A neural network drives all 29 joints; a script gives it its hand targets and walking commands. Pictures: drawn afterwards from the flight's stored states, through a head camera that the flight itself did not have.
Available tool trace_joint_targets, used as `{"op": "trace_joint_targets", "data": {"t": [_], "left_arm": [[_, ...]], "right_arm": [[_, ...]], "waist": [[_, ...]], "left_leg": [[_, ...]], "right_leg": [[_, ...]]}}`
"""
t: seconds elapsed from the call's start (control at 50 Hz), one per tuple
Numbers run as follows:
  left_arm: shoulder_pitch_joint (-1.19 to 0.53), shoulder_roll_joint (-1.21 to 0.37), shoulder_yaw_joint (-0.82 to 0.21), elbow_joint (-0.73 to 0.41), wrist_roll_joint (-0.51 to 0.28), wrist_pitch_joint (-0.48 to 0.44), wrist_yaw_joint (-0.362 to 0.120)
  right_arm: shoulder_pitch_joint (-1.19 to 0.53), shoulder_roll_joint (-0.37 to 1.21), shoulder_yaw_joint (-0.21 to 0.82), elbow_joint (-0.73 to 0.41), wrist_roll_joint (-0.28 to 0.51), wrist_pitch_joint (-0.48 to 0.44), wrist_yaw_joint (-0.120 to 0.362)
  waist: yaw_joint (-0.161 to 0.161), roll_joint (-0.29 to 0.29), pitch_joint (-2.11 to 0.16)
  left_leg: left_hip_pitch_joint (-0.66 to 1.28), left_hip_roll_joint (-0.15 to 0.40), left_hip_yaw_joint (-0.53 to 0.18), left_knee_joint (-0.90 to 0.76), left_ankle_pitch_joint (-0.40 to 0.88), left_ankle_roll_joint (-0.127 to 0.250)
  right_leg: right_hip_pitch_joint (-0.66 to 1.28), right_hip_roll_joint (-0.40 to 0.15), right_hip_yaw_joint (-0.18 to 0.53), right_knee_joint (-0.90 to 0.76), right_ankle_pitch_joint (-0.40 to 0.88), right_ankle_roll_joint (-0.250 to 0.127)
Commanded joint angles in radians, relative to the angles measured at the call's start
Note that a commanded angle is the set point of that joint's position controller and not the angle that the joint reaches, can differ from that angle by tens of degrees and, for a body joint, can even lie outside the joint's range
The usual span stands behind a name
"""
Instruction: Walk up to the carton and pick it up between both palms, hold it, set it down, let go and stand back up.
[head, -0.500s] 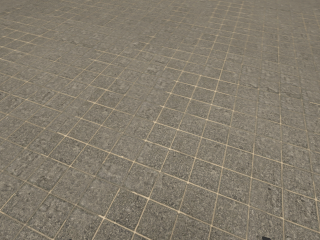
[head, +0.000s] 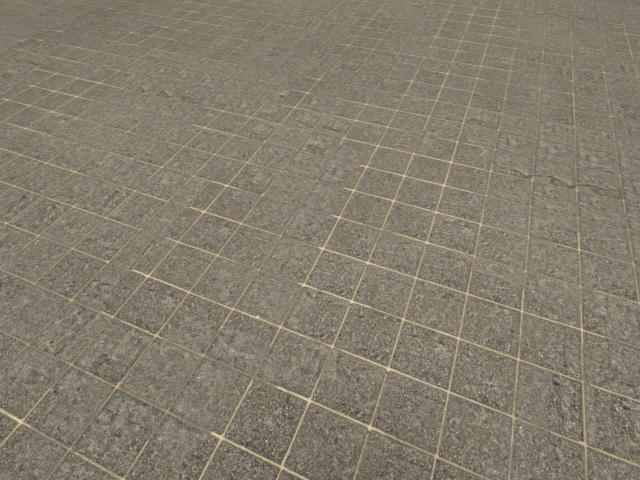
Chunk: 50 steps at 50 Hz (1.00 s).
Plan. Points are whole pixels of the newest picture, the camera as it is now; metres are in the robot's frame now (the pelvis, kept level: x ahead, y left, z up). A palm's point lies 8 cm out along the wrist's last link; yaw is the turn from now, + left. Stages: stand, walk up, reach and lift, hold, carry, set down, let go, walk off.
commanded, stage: stand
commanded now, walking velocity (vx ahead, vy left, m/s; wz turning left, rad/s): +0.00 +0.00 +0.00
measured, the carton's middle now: out of the picture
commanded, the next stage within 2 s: none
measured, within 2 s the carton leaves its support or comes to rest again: neither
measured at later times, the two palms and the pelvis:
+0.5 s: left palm out of the picture +0.08 +0.27 -0.12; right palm out of the picture +0.09 -0.30 -0.12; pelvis +0.00 -0.01 +0.00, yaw +0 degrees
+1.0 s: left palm out of the picture +0.08 +0.26 -0.12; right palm out of the picture +0.08 -0.31 -0.12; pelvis +0.00 -0.03 +0.00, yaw +0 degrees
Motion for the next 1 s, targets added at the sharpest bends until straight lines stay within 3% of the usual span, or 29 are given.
{"op": "trace_joint_targets", "data": {"t": [0.0,0.04,0.08,0.1,0.18,0.22,0.24,0.26,0.28,0.32,0.4,0.42,0.46,0.48,0.5,0.54,0.56,0.58,0.6,0.64,0.66,0.74,0.76,0.8,0.82,0.86,0.9,0.92,0.98], "left_arm": [[-0.059,0.189,0.034,-0.074,0.001,-0.019,0.005],[-0.067,0.213,0.041,-0.073,-0.008,-0.016,0.006],[-0.087,0.227,0.044,-0.064,-0.002,-0.017,0.011],[-0.083,0.234,0.042,-0.074,-0.002,-0.016,0.006],[-0.073,0.252,0.06,-0.048,0.003,-0.014,0.019],[-0.085,0.211,0.044,-0.069,-0.003,-0.014,0.012],[-0.068,0.205,0.045,-0.063,-0.005,-0.011,0.015],[-0.067,0.205,0.039,-0.051,-0.003,-0.003,0.014],[-0.081,0.239,0.055,-0.067,0.0,-0.008,0.015],[-0.063,0.22,0.045,-0.064,-0.009,-0.009,0.015],[-0.101,0.185,0.042,-0.075,-0.002,-0.01,0.004],[-0.062,0.23,0.045,-0.067,0.006,-0.006,0.006],[-0.041,0.2,0.041,-0.061,-0.014,-0.001,0.013],[-0.064,0.227,0.044,-0.06,-0.003,-0.004,0.01],[-0.064,0.212,0.048,-0.062,-0.01,-0.009,0.006],[-0.105,0.209,0.043,-0.084,-0.003,-0.001,0.007],[-0.045,0.18,0.037,-0.085,-0.011,-0.008,0.001],[-0.096,0.229,0.045,-0.062,0.002,-0.009,0.004],[-0.072,0.226,0.046,-0.06,-0.004,-0.008,0.005],[-0.081,0.234,0.051,-0.072,-0.002,-0.012,0.007],[-0.109,0.247,0.054,-0.071,-0.001,-0.009,0.011],[-0.065,0.23,0.053,-0.045,-0.003,-0.011,0.001],[-0.068,0.249,0.053,-0.041,-0.006,-0.008,0.008],[-0.09,0.212,0.043,-0.06,-0.004,-0.009,0.008],[-0.068,0.236,0.049,-0.06,-0.001,-0.014,0.011],[-0.134,0.208,0.041,-0.065,0.001,-0.012,-0.001],[-0.067,0.245,0.051,-0.038,0.002,-0.009,0.006],[-0.068,0.212,0.039,-0.043,-0.001,-0.007,0.005],[-0.064,0.241,0.054,-0.055,-0.001,-0.01,-0.003]], "right_arm": [[-0.09,-0.226,-0.049,-0.081,0.011,-0.026,-0.016],[-0.081,-0.255,-0.048,-0.06,0.011,-0.021,-0.013],[-0.056,-0.212,-0.032,-0.073,-0.002,-0.027,-0.012],[-0.03,-0.226,-0.029,-0.062,-0.002,-0.019,-0.008],[-0.076,-0.226,-0.042,-0.066,0.002,-0.014,-0.014],[-0.059,-0.218,-0.034,-0.063,0.01,-0.021,-0.025],[0.001,-0.23,-0.042,-0.049,0.005,-0.02,-0.028],[-0.067,-0.241,-0.044,-0.063,0.0,-0.03,-0.031],[-0.041,-0.217,-0.034,-0.065,-0.003,-0.021,-0.026],[-0.056,-0.218,-0.031,-0.066,0.006,-0.018,-0.025],[-0.032,-0.253,-0.048,-0.055,0.0,-0.023,-0.018],[-0.01,-0.244,-0.046,-0.052,0.008,-0.022,-0.012],[-0.032,-0.265,-0.041,-0.049,0.0,-0.034,-0.009],[-0.015,-0.216,-0.041,-0.052,-0.002,-0.036,-0.016],[-0.024,-0.248,-0.043,-0.047,-0.001,-0.028,-0.024],[-0.073,-0.232,-0.04,-0.064,-0.004,-0.029,-0.013],[-0.051,-0.252,-0.045,-0.062,0.005,-0.026,-0.019],[-0.016,-0.211,-0.025,-0.061,0.012,-0.024,-0.009],[-0.034,-0.232,-0.037,-0.055,-0.003,-0.024,-0.006],[-0.029,-0.256,-0.041,-0.044,-0.002,-0.021,-0.014],[-0.073,-0.216,-0.037,-0.065,-0.007,-0.018,-0.015],[-0.055,-0.252,-0.038,-0.061,0.003,-0.02,-0.015],[-0.071,-0.244,-0.047,-0.072,0.006,-0.025,-0.018],[-0.033,-0.212,-0.027,-0.063,0.01,-0.02,-0.019],[-0.05,-0.207,-0.026,-0.063,-0.01,-0.018,-0.02],[-0.058,-0.234,-0.033,-0.066,0.012,-0.015,-0.01],[-0.061,-0.2,-0.031,-0.066,0.0,-0.012,-0.022],[-0.024,-0.262,-0.048,-0.043,0.008,-0.011,-0.026],[-0.063,-0.217,-0.024,-0.057,0.002,-0.025,-0.021]], "waist": [[0.005,-0.052,-0.104],[0.013,-0.031,-0.087],[-0.023,-0.037,-0.064],[-0.022,0.013,-0.082],[0.006,0.031,-0.106],[-0.011,0.014,-0.135],[-0.006,-0.054,-0.123],[0.005,0.023,-0.085],[-0.005,-0.027,-0.111],[0.001,0.045,-0.102],[-0.002,0.007,-0.061],[-0.017,-0.063,-0.105],[-0.004,0.044,-0.061],[-0.02,-0.053,-0.086],[0.009,-0.036,-0.104],[-0.002,-0.003,-0.093],[0.013,0.074,-0.087],[-0.052,-0.009,-0.081],[-0.018,-0.062,-0.044],[-0.017,0.022,-0.098],[-0.017,-0.022,-0.088],[0.011,-0.003,-0.082],[-0.006,-0.058,-0.071],[-0.017,0.035,-0.134],[0.001,0.015,-0.126],[-0.032,-0.021,-0.109],[0.005,0.009,-0.06],[0.005,-0.048,-0.033],[-0.008,0.028,-0.093]], "left_leg": [[-0.009,0.149,-0.123,-0.077,0.203,0.009],[-0.002,0.156,-0.131,-0.079,0.186,0.009],[-0.018,0.147,-0.117,-0.077,0.148,-0.005],[-0.023,0.145,-0.115,-0.09,0.167,-0.006],[-0.001,0.152,-0.112,-0.066,0.258,0.004],[0.022,0.158,-0.104,-0.054,0.309,0.001],[0.028,0.161,-0.119,-0.079,0.31,-0.006],[0.027,0.163,-0.121,-0.064,0.313,-0.005],[0.031,0.176,-0.143,-0.083,0.317,-0.007],[-0.003,0.164,-0.114,-0.087,0.282,-0.002],[-0.004,0.154,-0.103,-0.087,0.243,-0.016],[0.041,0.163,-0.11,-0.094,0.233,-0.01],[-0.024,0.146,-0.101,-0.09,0.247,-0.015],[0.023,0.151,-0.102,-0.079,0.262,-0.011],[0.014,0.168,-0.117,-0.073,0.295,-0.002],[0.008,0.161,-0.1,-0.085,0.272,-0.011],[0.029,0.151,-0.106,-0.073,0.209,-0.007],[0.013,0.159,-0.106,-0.092,0.18,-0.011],[0.001,0.16,-0.115,-0.089,0.163,-0.01],[0.011,0.162,-0.11,-0.099,0.168,-0.007],[0.017,0.158,-0.093,-0.084,0.204,-0.016],[0.021,0.168,-0.109,-0.092,0.224,-0.003],[0.026,0.166,-0.107,-0.078,0.229,-0.005],[0.035,0.163,-0.109,-0.084,0.251,-0.007],[0.021,0.166,-0.109,-0.078,0.247,-0.006],[0.047,0.154,-0.103,-0.083,0.247,-0.025],[0.015,0.16,-0.089,-0.085,0.225,-0.023],[-0.02,0.15,-0.117,-0.088,0.202,-0.01],[0.03,0.172,-0.1,-0.069,0.197,-0.014]], "right_leg": [[0.025,-0.079,0.054,-0.07,0.075,-0.084],[0.008,-0.074,0.054,-0.071,0.079,-0.074],[-0.005,-0.071,0.066,-0.076,0.063,-0.069],[0.01,-0.08,0.079,-0.062,0.075,-0.075],[0.041,-0.085,0.074,-0.06,0.128,-0.084],[0.06,-0.08,0.061,-0.059,0.213,-0.076],[0.064,-0.087,0.065,-0.039,0.205,-0.078],[0.036,-0.075,0.063,-0.061,0.205,-0.076],[0.058,-0.08,0.059,-0.044,0.182,-0.078],[0.06,-0.086,0.07,-0.055,0.176,-0.078],[0.033,-0.068,0.064,-0.069,0.147,-0.071],[0.048,-0.068,0.053,-0.056,0.159,-0.08],[0.051,-0.08,0.069,-0.083,0.171,-0.065],[0.056,-0.077,0.066,-0.061,0.176,-0.078],[0.055,-0.088,0.08,-0.058,0.182,-0.087],[0.046,-0.076,0.058,-0.054,0.169,-0.079],[0.015,-0.079,0.086,-0.087,0.121,-0.089],[0.032,-0.07,0.078,-0.084,0.161,-0.08],[0.016,-0.077,0.073,-0.081,0.109,-0.079],[0.063,-0.075,0.083,-0.095,0.111,-0.087],[0.025,-0.077,0.061,-0.073,0.133,-0.085],[0.031,-0.074,0.068,-0.071,0.129,-0.081],[0.008,-0.067,0.071,-0.088,0.149,-0.082],[0.06,-0.08,0.082,-0.062,0.176,-0.083],[0.079,-0.086,0.084,-0.06,0.152,-0.09],[0.024,-0.068,0.061,-0.077,0.144,-0.074],[0.036,-0.075,0.059,-0.08,0.113,-0.068],[0.016,-0.074,0.06,-0.085,0.107,-0.077],[0.027,-0.078,0.071,-0.097,0.155,-0.078]]}}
